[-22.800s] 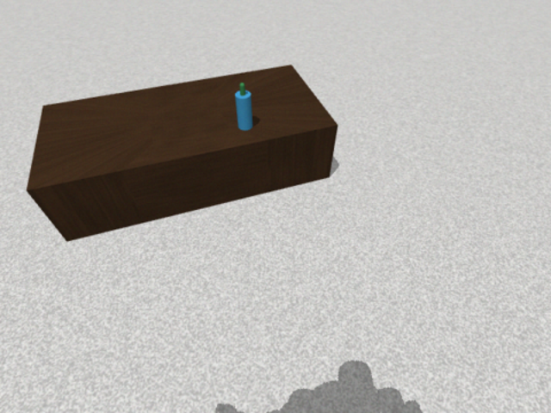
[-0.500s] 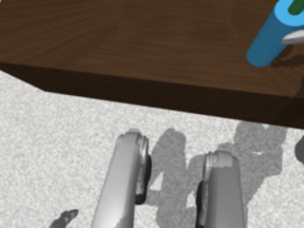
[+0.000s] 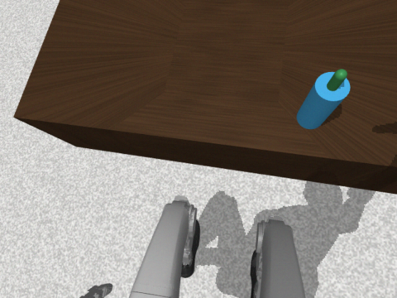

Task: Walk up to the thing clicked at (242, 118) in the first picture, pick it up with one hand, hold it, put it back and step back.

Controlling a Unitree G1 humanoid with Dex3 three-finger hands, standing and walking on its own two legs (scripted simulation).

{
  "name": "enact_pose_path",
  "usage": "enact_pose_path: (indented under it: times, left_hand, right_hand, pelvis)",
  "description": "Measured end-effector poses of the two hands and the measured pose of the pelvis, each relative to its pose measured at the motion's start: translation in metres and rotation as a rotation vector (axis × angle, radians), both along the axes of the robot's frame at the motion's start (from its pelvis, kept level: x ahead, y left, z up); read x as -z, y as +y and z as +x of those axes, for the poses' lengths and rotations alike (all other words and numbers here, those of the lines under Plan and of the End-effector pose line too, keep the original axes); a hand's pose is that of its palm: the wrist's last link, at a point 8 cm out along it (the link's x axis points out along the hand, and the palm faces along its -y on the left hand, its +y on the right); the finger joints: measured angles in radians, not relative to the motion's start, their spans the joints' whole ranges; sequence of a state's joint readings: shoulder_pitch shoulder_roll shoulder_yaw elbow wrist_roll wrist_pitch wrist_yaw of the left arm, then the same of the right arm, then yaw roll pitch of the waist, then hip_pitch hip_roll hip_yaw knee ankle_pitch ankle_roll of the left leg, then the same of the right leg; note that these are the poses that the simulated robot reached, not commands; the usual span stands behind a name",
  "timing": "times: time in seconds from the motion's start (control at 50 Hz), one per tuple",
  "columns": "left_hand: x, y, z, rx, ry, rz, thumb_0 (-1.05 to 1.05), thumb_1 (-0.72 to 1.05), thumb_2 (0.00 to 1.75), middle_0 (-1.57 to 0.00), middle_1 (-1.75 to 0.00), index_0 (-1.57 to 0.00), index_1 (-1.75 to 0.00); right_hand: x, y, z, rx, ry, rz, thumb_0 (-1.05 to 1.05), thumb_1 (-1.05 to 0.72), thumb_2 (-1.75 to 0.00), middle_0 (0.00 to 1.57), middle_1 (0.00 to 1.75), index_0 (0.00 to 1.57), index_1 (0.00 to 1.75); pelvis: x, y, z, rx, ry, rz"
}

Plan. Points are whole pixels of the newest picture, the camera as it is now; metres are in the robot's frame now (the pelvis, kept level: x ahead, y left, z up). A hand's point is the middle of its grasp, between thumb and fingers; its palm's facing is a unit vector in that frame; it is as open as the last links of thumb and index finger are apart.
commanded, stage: home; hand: right
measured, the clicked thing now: (323, 98) +0.54 -0.19 -0.13
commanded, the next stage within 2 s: none
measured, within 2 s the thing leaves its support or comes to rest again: neither
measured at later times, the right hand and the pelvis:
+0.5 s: hand out of the picture +0.37 -0.25 +0.06, palm faces +0.22 +0.92 -0.34, open 17.1 cm; pelvis +0.06 +0.01 +0.15, yaw -2 degrees
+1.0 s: hand (384, 289) +0.21 -0.17 +0.10, palm faces +0.21 +0.94 -0.27, open 17.4 cm; pelvis +0.06 +0.03 +0.17, yaw -4 degrees
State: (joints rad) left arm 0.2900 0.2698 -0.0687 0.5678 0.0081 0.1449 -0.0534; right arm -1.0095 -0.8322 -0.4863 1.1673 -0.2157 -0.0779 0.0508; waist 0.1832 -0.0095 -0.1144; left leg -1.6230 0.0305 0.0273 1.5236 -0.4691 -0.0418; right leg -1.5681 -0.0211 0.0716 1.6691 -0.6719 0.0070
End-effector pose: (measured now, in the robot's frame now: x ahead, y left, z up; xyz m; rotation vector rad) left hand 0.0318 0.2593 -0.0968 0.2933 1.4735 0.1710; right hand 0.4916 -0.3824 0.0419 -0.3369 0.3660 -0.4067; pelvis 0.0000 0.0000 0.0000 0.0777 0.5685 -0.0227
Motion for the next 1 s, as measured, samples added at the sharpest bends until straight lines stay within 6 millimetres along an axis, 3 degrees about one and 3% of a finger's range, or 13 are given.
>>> enact_pose_path:
  times: [0.06,0.14,0.32,0.46,0.58,0.84,0.92,1.0]
  left_hand:
    - [-0.02,-0.001,0.011,0.008,-0.026,-0.003,0.01,0.9,0.9,-0.2,-0.3,-0.2,-0.3]
    - [-0.047,0.002,0.026,0.009,-0.069,0.005,0.01,0.9,0.9,-0.2,-0.3,-0.2,-0.3]
    - [-0.111,0.006,0.064,-0.02,-0.2,0.025,0.01,0.9,0.9,-0.2,-0.3,-0.2,-0.3]
    - [-0.148,0.006,0.104,-0.005,-0.336,0.052,0.01,0.9,0.9,-0.2,-0.3,-0.2,-0.3]
    - [-0.16,0.001,0.137,0.016,-0.447,0.022,0.01,0.9,0.9,-0.2,-0.3,-0.2,-0.3]
    - [-0.188,-0.019,0.204,0.073,-0.694,-0.054,0.01,0.89,0.9,-0.2,-0.3,-0.2,-0.3]
    - [-0.199,-0.021,0.217,0.11,-0.763,-0.042,0.01,0.89,0.9,-0.2,-0.3,-0.2,-0.3]
    - [-0.206,-0.019,0.22,0.134,-0.809,-0.026,0.01,0.89,0.9,-0.2,-0.3,-0.2,-0.3]
  right_hand:
    - [-0.023,-0.006,-0.01,0.033,0.025,-0.018,-0.02,0.53,-0.06,0.05,0.06,0.06,0.06]
    - [-0.036,0.0,-0.026,0.035,0.093,-0.017,-0.01,0.54,-0.05,0.05,0.05,0.06,0.06]
    - [-0.024,0.062,-0.09,-0.044,0.259,0.087,-0.01,0.52,-0.06,0.05,0.06,0.06,0.06]
    - [-0.044,0.09,-0.141,-0.014,0.275,0.138,-0.01,0.49,-0.08,0.06,0.06,0.07,0.06]
    - [-0.066,0.104,-0.175,0.0,0.29,0.133,-0.01,0.48,-0.08,0.06,0.06,0.07,0.06]
    - [-0.08,0.169,-0.281,-0.038,0.36,0.245,-0.01,0.51,-0.07,0.06,0.06,0.06,0.06]
    - [-0.083,0.173,-0.303,-0.011,0.362,0.255,-0.01,0.52,-0.06,0.06,0.06,0.06,0.06]
    - [-0.086,0.169,-0.31,0.003,0.355,0.234,-0.01,0.53,-0.05,0.06,0.05,0.06,0.06]
  pelvis:
    - [-0.022,0.001,0.006,0.004,-0.024,0.001]
    - [-0.049,0.002,0.014,0.008,-0.062,0.002]
    - [-0.108,0.004,0.037,0.012,-0.177,-0.011]
    - [-0.142,0.009,0.055,0.024,-0.277,-0.026]
    - [-0.157,0.012,0.063,0.029,-0.347,-0.042]
    - [-0.169,0.021,0.069,0.033,-0.447,-0.066]
    - [-0.169,0.025,0.065,0.043,-0.462,-0.069]
    - [-0.168,0.027,0.06,0.05,-0.468,-0.072]
